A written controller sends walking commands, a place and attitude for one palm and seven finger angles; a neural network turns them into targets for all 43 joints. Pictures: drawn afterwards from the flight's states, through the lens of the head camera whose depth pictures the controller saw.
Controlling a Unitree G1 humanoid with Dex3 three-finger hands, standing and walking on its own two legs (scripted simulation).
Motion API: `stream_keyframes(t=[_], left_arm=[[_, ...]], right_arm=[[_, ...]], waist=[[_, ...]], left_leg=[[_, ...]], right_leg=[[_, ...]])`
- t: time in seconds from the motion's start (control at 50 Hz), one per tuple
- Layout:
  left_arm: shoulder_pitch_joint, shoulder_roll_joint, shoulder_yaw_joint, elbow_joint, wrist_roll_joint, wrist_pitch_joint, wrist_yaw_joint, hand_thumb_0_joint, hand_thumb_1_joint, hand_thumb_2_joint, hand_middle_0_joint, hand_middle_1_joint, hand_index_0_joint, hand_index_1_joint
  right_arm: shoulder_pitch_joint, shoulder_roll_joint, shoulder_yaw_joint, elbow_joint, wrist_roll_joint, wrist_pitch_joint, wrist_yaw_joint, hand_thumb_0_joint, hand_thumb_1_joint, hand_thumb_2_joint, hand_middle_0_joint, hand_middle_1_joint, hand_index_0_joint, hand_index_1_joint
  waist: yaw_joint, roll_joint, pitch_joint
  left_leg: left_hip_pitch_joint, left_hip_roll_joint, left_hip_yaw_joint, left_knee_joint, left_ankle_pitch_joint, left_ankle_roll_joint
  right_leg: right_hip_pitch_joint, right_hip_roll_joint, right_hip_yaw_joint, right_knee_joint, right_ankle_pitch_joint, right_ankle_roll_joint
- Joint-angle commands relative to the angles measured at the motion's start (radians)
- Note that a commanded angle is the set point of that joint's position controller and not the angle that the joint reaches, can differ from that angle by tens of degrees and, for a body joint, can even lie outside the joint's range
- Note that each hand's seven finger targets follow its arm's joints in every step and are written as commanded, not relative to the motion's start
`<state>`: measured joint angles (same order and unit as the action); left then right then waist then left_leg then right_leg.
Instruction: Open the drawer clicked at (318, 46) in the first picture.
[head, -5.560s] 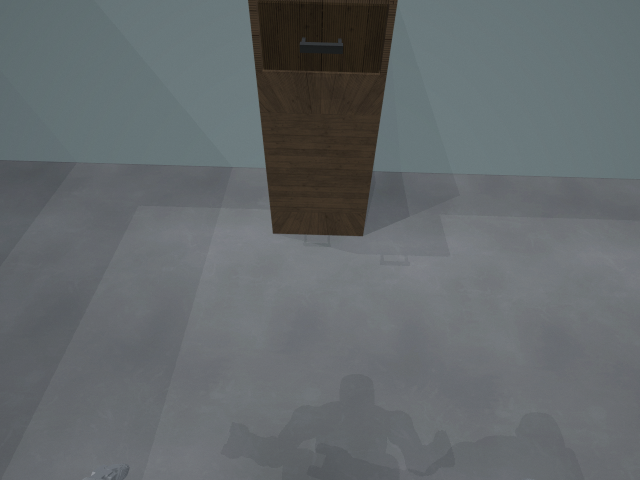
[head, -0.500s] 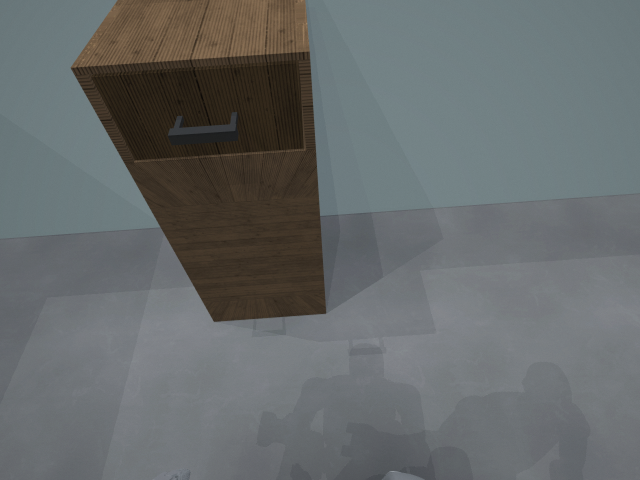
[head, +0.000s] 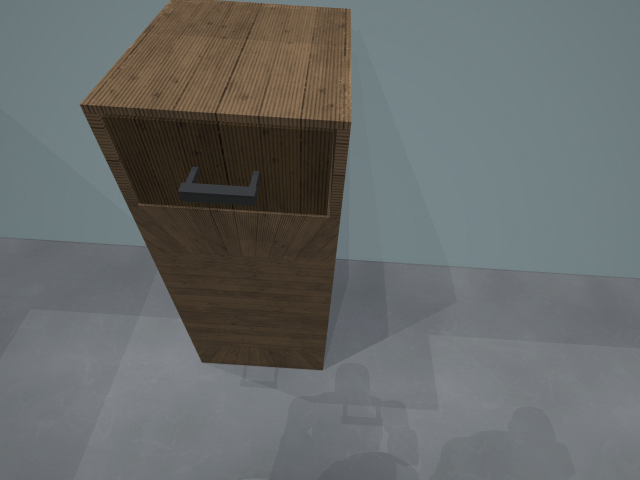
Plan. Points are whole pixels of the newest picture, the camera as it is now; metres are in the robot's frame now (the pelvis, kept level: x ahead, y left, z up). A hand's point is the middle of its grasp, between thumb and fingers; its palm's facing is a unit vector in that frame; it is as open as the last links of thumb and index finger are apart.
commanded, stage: come to a stop and stand still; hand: left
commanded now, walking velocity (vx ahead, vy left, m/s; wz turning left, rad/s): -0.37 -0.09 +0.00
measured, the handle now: (221, 184) +0.51 +0.23 +0.05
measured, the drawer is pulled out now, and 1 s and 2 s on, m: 0.00 0.00 0.00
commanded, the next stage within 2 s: look again from close up in 1.26 s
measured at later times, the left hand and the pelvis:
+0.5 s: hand out of the picture +0.02 +0.12 -0.14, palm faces +0.04 -0.96 -0.29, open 7.4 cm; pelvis -0.03 -0.07 +0.01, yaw -1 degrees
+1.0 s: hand out of the picture -0.05 +0.17 -0.17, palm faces +0.09 -0.97 -0.22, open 7.4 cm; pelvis -0.03 -0.02 +0.01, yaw +1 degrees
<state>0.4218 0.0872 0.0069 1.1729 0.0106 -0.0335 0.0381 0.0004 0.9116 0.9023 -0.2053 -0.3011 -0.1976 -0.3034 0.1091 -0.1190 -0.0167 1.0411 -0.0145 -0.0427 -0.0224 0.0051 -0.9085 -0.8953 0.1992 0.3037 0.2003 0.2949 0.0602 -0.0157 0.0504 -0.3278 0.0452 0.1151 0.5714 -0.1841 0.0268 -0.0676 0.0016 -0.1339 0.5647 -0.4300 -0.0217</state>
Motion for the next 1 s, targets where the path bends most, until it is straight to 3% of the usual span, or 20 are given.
stream_keyframes(t=[0.0, 0.04, 0.12, 0.26, 0.28, 0.3, 0.32, 0.34, 0.36, 0.38, 0.46, 0.56, 0.68, 0.76, 0.78, 0.82, 0.84, 0.86, 0.9, 0.98], left_arm=[[0.057, 0.115, 0.019, -0.07, -0.005, 0.029, 0.023, 0.0, 0.9, 0.9, -0.2, -0.3, -0.2, -0.3], [0.013, 0.124, 0.034, -0.089, 0.002, 0.054, 0.02, 0.0, 0.9, 0.9, -0.2, -0.3, -0.2, -0.3], [-0.014, 0.118, 0.06, -0.138, 0.003, 0.076, 0.008, 0.0, 0.9, 0.9, -0.2, -0.3, -0.2, -0.3], [0.001, 0.115, 0.063, -0.173, 0.005, 0.066, -0.006, 0.0, 0.9, 0.9, -0.2, -0.3, -0.2, -0.3], [0.03, 0.138, 0.063, -0.163, 0.01, 0.057, -0.005, 0.0, 0.9, 0.9, -0.2, -0.3, -0.2, -0.3], [0.009, 0.199, 0.065, -0.17, 0.023, 0.044, -0.002, 0.0, 0.9, 0.9, -0.2, -0.3, -0.2, -0.3], [-0.082, 0.294, 0.071, -0.216, 0.029, 0.036, -0.002, 0.0, 0.9, 0.9, -0.2, -0.3, -0.2, -0.3], [-0.13, 0.326, 0.073, -0.248, 0.021, 0.043, -0.003, 0.0, 0.9, 0.9, -0.2, -0.3, -0.2, -0.3], [-0.179, 0.328, 0.076, -0.261, 0.025, 0.047, -0.003, 0.0, 0.9, 0.9, -0.2, -0.3, -0.2, -0.3], [-0.207, 0.326, 0.085, -0.263, 0.022, 0.041, -0.001, 0.0, 0.9, 0.9, -0.2, -0.3, -0.2, -0.3], [-0.21, 0.287, 0.079, -0.264, 0.014, 0.03, -0.002, 0.0, 0.9, 0.9, -0.2, -0.3, -0.2, -0.3], [-0.083, 0.281, 0.085, -0.223, 0.015, 0.023, 0.007, 0.0, 0.9, 0.9, -0.2, -0.3, -0.2, -0.3], [-0.071, 0.293, 0.089, -0.195, 0.025, 0.026, 0.004, 0.0, 0.9, 0.9, -0.2, -0.3, -0.2, -0.3], [-0.158, 0.28, 0.084, -0.186, 0.014, 0.038, 0.0, 0.0, 0.9, 0.9, -0.2, -0.3, -0.2, -0.3], [-0.164, 0.251, 0.075, -0.185, 0.007, 0.043, -0.002, 0.0, 0.9, 0.9, -0.2, -0.3, -0.2, -0.3], [-0.131, 0.154, 0.053, -0.189, 0.001, 0.055, -0.008, 0.0, 0.9, 0.9, -0.2, -0.3, -0.2, -0.3], [-0.149, 0.146, 0.049, -0.186, 0.006, 0.056, -0.006, 0.0, 0.9, 0.9, -0.2, -0.3, -0.2, -0.3], [-0.143, 0.136, 0.046, -0.184, 0.008, 0.05, -0.013, 0.0, 0.9, 0.9, -0.2, -0.3, -0.2, -0.3], [-0.144, 0.149, 0.042, -0.14, 0.011, 0.06, -0.013, 0.0, 0.9, 0.9, -0.2, -0.3, -0.2, -0.3], [-0.105, 0.138, 0.028, -0.106, 0.002, 0.043, -0.014, 0.0, 0.9, 0.9, -0.2, -0.3, -0.2, -0.3]], right_arm=[[0.194, -0.188, -0.031, 0.026, 0.018, 0.025, -0.044, 0.0, -0.9, -0.9, 0.2, 0.3, 0.2, 0.3], [0.136, -0.182, -0.037, 0.004, 0.01, 0.044, -0.048, 0.0, -0.9, -0.9, 0.2, 0.3, 0.2, 0.3], [0.067, -0.207, -0.069, -0.045, -0.003, 0.062, -0.04, 0.0, -0.9, -0.9, 0.2, 0.3, 0.2, 0.3], [-0.036, -0.213, -0.077, -0.089, -0.013, 0.073, -0.002, 0.0, -0.9, -0.9, 0.2, 0.3, 0.2, 0.3], [-0.028, -0.195, -0.073, -0.088, -0.008, 0.078, 0.004, 0.0, -0.9, -0.9, 0.2, 0.3, 0.2, 0.3], [0.014, -0.134, -0.062, -0.086, 0.002, 0.084, 0.012, 0.0, -0.9, -0.9, 0.2, 0.3, 0.2, 0.3], [0.035, -0.085, -0.054, -0.112, 0.006, 0.092, 0.019, 0.0, -0.9, -0.9, 0.2, 0.3, 0.2, 0.3], [0.004, -0.136, -0.064, -0.121, 0.0, 0.101, 0.022, 0.0, -0.9, -0.9, 0.2, 0.3, 0.2, 0.3], [0.004, -0.145, -0.067, -0.117, -0.005, 0.105, 0.029, 0.0, -0.9, -0.9, 0.2, 0.3, 0.2, 0.3], [0.016, -0.15, -0.065, -0.107, -0.008, 0.106, 0.03, 0.0, -0.9, -0.9, 0.2, 0.3, 0.2, 0.3], [0.133, -0.176, -0.068, -0.059, -0.01, 0.092, 0.036, 0.0, -0.9, -0.9, 0.2, 0.3, 0.2, 0.3], [0.097, -0.167, -0.058, -0.085, -0.009, 0.084, 0.03, 0.0, -0.9, -0.9, 0.2, 0.3, 0.2, 0.3], [0.098, -0.142, -0.043, -0.091, 0.006, 0.072, 0.022, 0.0, -0.9, -0.9, 0.2, 0.3, 0.2, 0.3], [0.226, -0.128, -0.036, -0.036, 0.008, 0.06, 0.013, 0.0, -0.9, -0.9, 0.2, 0.3, 0.2, 0.3], [0.247, -0.142, -0.034, -0.021, 0.007, 0.05, 0.01, 0.0, -0.9, -0.9, 0.2, 0.3, 0.2, 0.3], [0.229, -0.257, -0.052, -0.041, -0.001, 0.042, 0.003, 0.0, -0.9, -0.9, 0.2, 0.3, 0.2, 0.3], [0.186, -0.255, -0.048, -0.051, -0.005, 0.049, 0.001, 0.0, -0.9, -0.9, 0.2, 0.3, 0.2, 0.3], [0.146, -0.245, -0.039, -0.061, -0.01, 0.048, -0.004, 0.0, -0.9, -0.9, 0.2, 0.3, 0.2, 0.3], [0.121, -0.186, -0.02, -0.036, -0.006, 0.039, -0.014, 0.0, -0.9, -0.9, 0.2, 0.3, 0.2, 0.3], [0.148, -0.17, -0.014, -0.012, -0.002, 0.033, -0.022, 0.0, -0.9, -0.9, 0.2, 0.3, 0.2, 0.3]], waist=[[-0.073, 0.193, -0.109], [-0.067, 0.147, -0.026], [-0.051, 0.075, -0.125], [-0.009, 0.211, -0.121], [0.009, 0.15, -0.109], [-0.003, -0.065, -0.063], [-0.033, -0.296, 0.0], [-0.012, -0.238, 0.034], [-0.034, -0.161, 0.058], [-0.04, -0.212, 0.083], [-0.055, -0.144, 0.049], [0.006, -0.123, -0.031], [0.015, -0.204, -0.092], [-0.064, -0.202, -0.096], [-0.07, -0.13, -0.098], [-0.061, 0.225, -0.066], [-0.055, 0.207, -0.004], [-0.035, 0.148, 0.038], [-0.036, 0.266, 0.07], [-0.034, 0.167, 0.003]], left_leg=[[0.325, 0.358, -0.265, -0.155, 1.188, 0.202], [0.208, 0.342, -0.23, -0.192, 0.998, 0.195], [0.199, 0.326, -0.19, -0.182, 0.735, 0.183], [-0.018, 0.225, -0.149, -0.189, 0.035, 0.092], [-0.075, 0.168, -0.124, -0.129, -0.109, 0.048], [-0.115, 0.051, -0.058, 0.016, -0.258, -0.014], [-0.156, -0.021, -0.047, 0.173, -0.324, -0.054], [-0.101, 0.001, -0.124, 0.279, -0.336, -0.043], [-0.102, 0.001, -0.145, 0.347, -0.289, -0.037], [-0.147, -0.002, -0.162, 0.386, -0.238, -0.033], [-0.171, -0.011, -0.144, 0.449, -0.104, -0.055], [-0.213, -0.012, -0.137, 0.364, -0.158, -0.079], [-0.082, -0.029, -0.093, 0.137, -0.249, -0.073], [0.183, -0.045, -0.049, -0.141, -0.045, -0.056], [0.259, -0.022, -0.064, -0.205, 0.004, -0.049], [0.212, 0.243, -0.35, -0.325, 0.004, 0.04], [0.08, 0.27, -0.366, -0.384, -0.086, 0.097], [0.012, 0.242, -0.325, -0.382, -0.108, 0.099], [0.044, 0.174, -0.266, -0.383, 0.031, 0.086], [0.181, 0.148, -0.192, -0.263, 0.358, 0.095]], right_leg=[[-0.265, -0.06, 0.128, 0.313, -0.205, 0.047], [-0.287, -0.074, 0.148, 0.39, -0.164, 0.043], [-0.325, -0.053, 0.148, 0.495, -0.093, 0.048], [-0.117, -0.052, 0.077, 0.126, 0.086, 0.042], [-0.047, -0.052, 0.074, -0.02, 0.171, 0.048], [-0.088, -0.141, 0.205, -0.21, 0.114, 0.031], [-0.232, -0.342, 0.479, -0.367, 0.007, -0.046], [-0.374, -0.406, 0.529, -0.44, -0.147, -0.107], [-0.43, -0.389, 0.511, -0.458, -0.246, -0.115], [-0.408, -0.363, 0.521, -0.451, -0.214, -0.097], [-0.231, -0.297, 0.333, -0.353, 0.096, -0.074], [-0.001, -0.336, 0.335, -0.287, 0.366, -0.122], [0.031, -0.325, 0.309, -0.238, 0.578, -0.14], [-0.15, -0.248, 0.239, -0.197, 0.382, -0.068], [-0.205, -0.196, 0.204, -0.147, 0.307, -0.035], [-0.32, -0.069, 0.071, 0.033, 0.019, 0.037], [-0.294, -0.061, 0.081, 0.11, -0.043, 0.037], [-0.277, -0.063, 0.093, 0.139, -0.008, 0.034], [-0.277, -0.074, 0.109, 0.187, 0.02, 0.033], [-0.224, -0.071, 0.095, 0.023, 0.069, 0.041]])
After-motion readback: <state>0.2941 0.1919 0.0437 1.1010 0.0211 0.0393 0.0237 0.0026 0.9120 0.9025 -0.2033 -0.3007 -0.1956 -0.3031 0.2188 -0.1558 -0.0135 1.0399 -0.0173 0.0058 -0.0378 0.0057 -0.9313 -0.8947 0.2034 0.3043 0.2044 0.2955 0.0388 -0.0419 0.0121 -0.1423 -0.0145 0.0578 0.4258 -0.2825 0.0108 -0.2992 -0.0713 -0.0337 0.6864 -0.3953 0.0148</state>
